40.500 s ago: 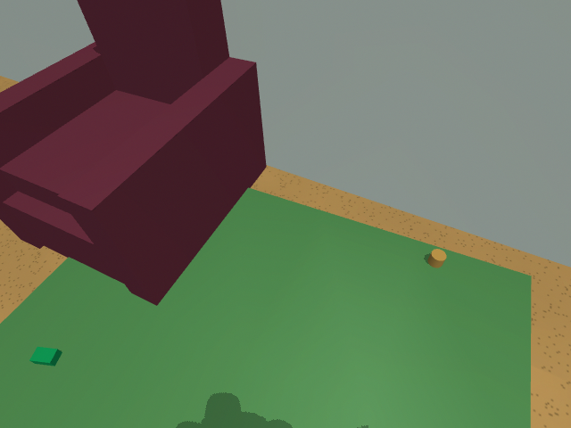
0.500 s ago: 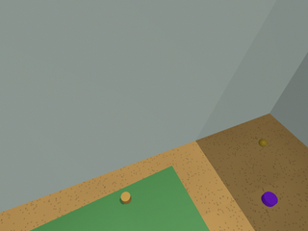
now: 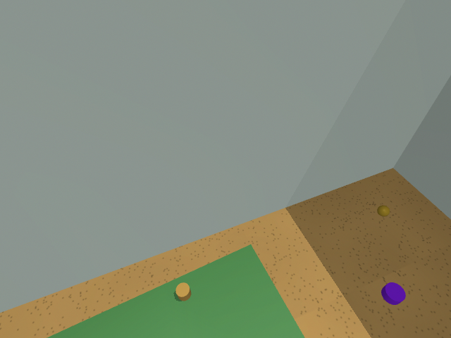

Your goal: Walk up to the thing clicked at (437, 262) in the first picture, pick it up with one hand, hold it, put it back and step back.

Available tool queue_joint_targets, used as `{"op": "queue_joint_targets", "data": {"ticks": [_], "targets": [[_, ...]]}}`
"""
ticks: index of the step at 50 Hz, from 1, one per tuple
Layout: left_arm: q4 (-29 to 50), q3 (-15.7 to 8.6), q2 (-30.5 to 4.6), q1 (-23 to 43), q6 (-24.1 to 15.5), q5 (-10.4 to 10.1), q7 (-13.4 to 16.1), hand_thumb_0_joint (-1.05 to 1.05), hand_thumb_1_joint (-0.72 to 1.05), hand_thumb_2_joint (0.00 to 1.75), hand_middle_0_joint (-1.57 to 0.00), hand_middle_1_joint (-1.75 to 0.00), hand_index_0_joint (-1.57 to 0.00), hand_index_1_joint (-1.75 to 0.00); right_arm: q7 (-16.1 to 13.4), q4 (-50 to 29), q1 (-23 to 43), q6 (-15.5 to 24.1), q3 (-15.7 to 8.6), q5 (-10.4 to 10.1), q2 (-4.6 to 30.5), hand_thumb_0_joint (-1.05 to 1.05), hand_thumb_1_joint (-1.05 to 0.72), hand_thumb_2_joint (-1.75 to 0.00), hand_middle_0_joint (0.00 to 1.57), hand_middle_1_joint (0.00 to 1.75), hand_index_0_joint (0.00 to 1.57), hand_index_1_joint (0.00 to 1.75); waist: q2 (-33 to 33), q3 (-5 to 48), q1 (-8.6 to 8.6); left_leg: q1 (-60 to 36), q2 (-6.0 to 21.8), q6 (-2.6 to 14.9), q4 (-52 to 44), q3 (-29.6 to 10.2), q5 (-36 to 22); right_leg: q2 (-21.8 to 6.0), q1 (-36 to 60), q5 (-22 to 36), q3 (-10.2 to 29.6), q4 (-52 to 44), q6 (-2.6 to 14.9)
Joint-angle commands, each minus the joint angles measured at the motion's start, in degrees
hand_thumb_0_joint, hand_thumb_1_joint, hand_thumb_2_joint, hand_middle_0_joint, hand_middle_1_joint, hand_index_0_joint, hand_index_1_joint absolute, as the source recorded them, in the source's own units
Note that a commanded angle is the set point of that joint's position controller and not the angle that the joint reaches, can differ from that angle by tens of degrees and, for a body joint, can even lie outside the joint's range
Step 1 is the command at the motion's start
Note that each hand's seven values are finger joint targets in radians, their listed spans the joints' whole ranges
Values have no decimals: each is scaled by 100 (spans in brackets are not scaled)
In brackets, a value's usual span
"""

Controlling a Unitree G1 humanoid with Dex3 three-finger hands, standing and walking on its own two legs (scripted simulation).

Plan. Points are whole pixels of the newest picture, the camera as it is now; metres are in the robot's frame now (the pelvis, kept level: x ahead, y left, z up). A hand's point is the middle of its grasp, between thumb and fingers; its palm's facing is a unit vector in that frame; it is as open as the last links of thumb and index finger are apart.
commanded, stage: stand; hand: left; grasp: from above
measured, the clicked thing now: (183, 291) +0.46 +0.23 -0.76
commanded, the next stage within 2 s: step back in 0.40 s
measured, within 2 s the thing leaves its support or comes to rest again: neither
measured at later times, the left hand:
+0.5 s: hand out of the picture +0.07 +0.25 -0.16, palm faces -0.01 -0.94 -0.35, open 7.4 cm
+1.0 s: hand out of the picture +0.04 +0.30 -0.18, palm faces -0.06 -0.93 -0.36, open 7.4 cm
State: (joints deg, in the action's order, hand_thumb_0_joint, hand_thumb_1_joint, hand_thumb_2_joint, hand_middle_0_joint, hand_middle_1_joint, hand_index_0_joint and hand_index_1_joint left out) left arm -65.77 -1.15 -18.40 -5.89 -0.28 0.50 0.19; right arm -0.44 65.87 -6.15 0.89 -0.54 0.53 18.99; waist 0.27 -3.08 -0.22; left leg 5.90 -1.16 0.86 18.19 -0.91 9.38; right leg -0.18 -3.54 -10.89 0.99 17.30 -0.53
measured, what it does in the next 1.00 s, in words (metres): walks backwards: left foot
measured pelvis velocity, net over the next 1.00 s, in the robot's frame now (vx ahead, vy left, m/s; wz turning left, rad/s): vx -0.10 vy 0.04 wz -0.03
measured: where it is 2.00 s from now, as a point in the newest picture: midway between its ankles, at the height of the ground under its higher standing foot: outside the picture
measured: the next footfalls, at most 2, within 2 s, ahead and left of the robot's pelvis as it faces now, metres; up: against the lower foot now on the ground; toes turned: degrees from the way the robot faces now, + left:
left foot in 0.86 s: -0.06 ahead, +0.13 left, +0.00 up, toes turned -3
right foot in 1.30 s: -0.16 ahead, -0.10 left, +0.00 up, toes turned -4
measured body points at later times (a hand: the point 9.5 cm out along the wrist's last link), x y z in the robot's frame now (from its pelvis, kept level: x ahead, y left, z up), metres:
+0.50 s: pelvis -0.01 +0.00 -0.01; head +0.02 +0.00 +0.44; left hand +0.07 +0.30 -0.14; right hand +0.06 -0.30 -0.14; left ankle +0.01 +0.11 -0.75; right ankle -0.01 -0.13 -0.75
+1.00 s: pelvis -0.10 +0.04 -0.02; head -0.03 +0.07 +0.42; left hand +0.04 +0.35 -0.15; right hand -0.05 -0.28 -0.13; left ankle -0.10 +0.14 -0.75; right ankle -0.10 -0.10 -0.68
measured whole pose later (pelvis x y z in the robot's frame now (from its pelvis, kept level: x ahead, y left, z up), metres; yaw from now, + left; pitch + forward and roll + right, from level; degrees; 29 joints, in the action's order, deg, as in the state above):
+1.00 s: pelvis -0.10 +0.04 -0.02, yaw -2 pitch -2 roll -1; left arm -48.6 -3.7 -23.4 -4.5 3.8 0.7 1.5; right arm 0.0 53.4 -9.5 -1.9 -2.8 1.6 19.7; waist -3.6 -11.1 -1.1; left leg 14.3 -1.2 2.5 34.7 -0.4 18.6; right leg 7.7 -28.4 -29.2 10.3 64.1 0.7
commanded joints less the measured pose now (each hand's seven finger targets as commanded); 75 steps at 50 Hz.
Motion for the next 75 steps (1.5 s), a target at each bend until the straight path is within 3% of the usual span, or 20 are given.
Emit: {"op": "queue_joint_targets", "data": {"ticks": [1,19,21,26,29,33,39,41,42,43,44,45,48,58,64,65,66,67,70,75], "targets": [[338,-198,-1137,182,-124,19,86,0,90,90,-20,-30,-20,-30,-67,-326,239,129,-214,25,1209,0,-90,-90,20,30,20,30,8,245,21,-29,795,79,-322,-654,-555,-656,-210,429,485,-277,179],[364,-171,-1207,76,-152,4,81,0,90,90,-20,-30,-20,-30,-48,-327,164,140,-186,11,1206,0,-90,-90,20,30,20,30,-14,461,17,-102,802,87,-266,-632,-901,-687,-99,774,501,-186,188],[684,-404,-1620,-44,-83,-70,148,0,90,90,-20,-30,-20,-30,-35,-549,233,-15,-310,-29,1428,0,-90,-90,20,30,20,30,-98,2,-2,281,759,205,377,-619,-1859,-535,-554,1864,502,499,233],[1178,-395,-1429,-115,14,-37,155,0,90,90,-20,-30,-20,-30,-5,-939,216,-155,-446,-52,1526,0,-90,-90,20,30,20,30,236,793,-51,332,934,582,784,-699,-1839,-347,-564,1406,465,1387,439],[1346,-412,-1548,-245,53,13,152,0,90,90,-20,-30,-20,-30,3,-1180,296,-236,-494,-56,1517,0,-90,-90,20,30,20,30,71,762,1,734,726,649,1341,-675,-920,-536,-823,1308,809,1495,714],[1760,-619,-2194,-4,5,152,166,0,90,90,-20,-30,-20,-30,42,-1394,30,-366,-479,7,1260,0,-90,-90,20,30,20,30,-1346,550,99,1397,-415,65,4228,-288,2423,-2278,-1268,2295,2637,287,1976],[2138,-562,-1824,263,106,210,212,0,90,90,-20,-30,-20,-30,40,-1465,-454,-279,-529,-1,1347,0,-90,-90,20,30,20,30,-993,616,35,1320,-61,10,2663,-149,1947,-1291,-695,2313,1328,1188,1169],[2213,-532,-1800,274,210,84,161,0,90,90,-20,-30,-20,-30,16,-1410,-747,-189,-546,94,1213,0,-90,-90,20,30,20,30,-778,704,-186,766,-60,-11,451,170,368,-973,-521,2094,1042,1881,837],[2255,-481,-1593,142,254,28,137,0,90,90,-20,-30,-20,-30,-13,-1459,-615,-144,-626,184,1444,0,-90,-90,20,30,20,30,-97,687,-70,260,439,98,325,-669,-749,-469,-1165,1195,804,2386,485],[2310,-438,-1291,-33,264,-5,149,0,90,90,-20,-30,-20,-30,-23,-1579,-486,-123,-754,293,1964,0,-90,-90,20,30,20,30,1215,579,53,-424,1586,499,254,-2167,-2214,488,-2559,-1492,519,3301,240],[2321,-462,-1400,131,277,64,234,0,90,90,-20,-30,-20,-30,-5,-1665,-497,-114,-801,177,2308,0,-90,-90,20,30,20,30,1070,595,-190,113,2197,1150,442,-2331,-3105,772,-2538,-2682,911,4084,129],[2275,-511,-1464,380,274,113,275,0,90,90,-20,-30,-20,-30,-23,-1692,-493,-102,-818,138,2308,0,-90,-90,20,30,20,30,1042,495,-348,496,2416,1428,248,-2681,-2834,773,-2410,-2822,1190,4746,119],[2114,-558,-1437,-193,273,5,218,0,90,90,-20,-30,-20,-30,-129,-1881,207,-75,-631,142,1699,0,-90,-90,20,30,20,30,738,274,216,191,1443,971,725,-1245,-2943,718,-2818,-1750,1240,5415,148],[2425,-640,-1364,-202,237,85,99,0,90,90,-20,-30,-20,-30,-196,-2081,-638,-63,-718,86,1813,0,-90,-90,20,30,20,30,742,523,-260,-450,1796,1407,954,-1375,-2640,396,-2377,-1947,643,3836,-63],[2005,-705,-1280,-1155,159,152,0,0,90,90,-20,-30,-20,-30,-103,-2302,-22,-170,-651,24,1789,0,-90,-90,20,30,20,30,742,895,245,847,1404,753,1524,-886,-938,162,-489,-288,98,908,295],[2057,-769,-1550,-1129,112,223,15,0,90,90,-20,-30,-20,-30,-94,-2290,-141,-195,-587,-15,1594,0,-90,-90,20,30,20,30,192,806,209,1665,1045,392,1920,-754,-91,-295,-112,-196,948,642,456],[2211,-893,-2088,-889,86,202,9,0,90,90,-20,-30,-20,-30,-89,-2356,-84,-201,-510,-63,1285,0,-90,-90,20,30,20,30,-1289,410,184,2604,-134,-36,3001,-256,1695,-1423,-397,37,2658,219,1026],[2420,-929,-2446,-494,79,223,26,0,90,90,-20,-30,-20,-30,-182,-2279,55,-242,-588,-32,1420,0,-90,-90,20,30,20,30,-1654,206,333,2121,-374,-128,4524,-504,2793,-2330,-1632,513,3382,8,1951],[2629,-727,-1692,293,81,128,101,0,90,90,-20,-30,-20,-30,-165,-1907,-612,-237,-566,-131,1491,0,-90,-90,20,30,20,30,-688,48,-175,1934,-564,-137,5303,-872,1922,-1275,-1641,1575,1488,584,1337],[2659,-704,-1525,-301,155,208,135,0,90,90,-20,-30,-20,-30,-175,-2026,-507,-174,-451,-66,1417,0,-90,-90,20,30,20,30,-1023,359,279,2255,-369,-251,3893,-402,2113,-1235,-287,1714,1314,900,1354]]}}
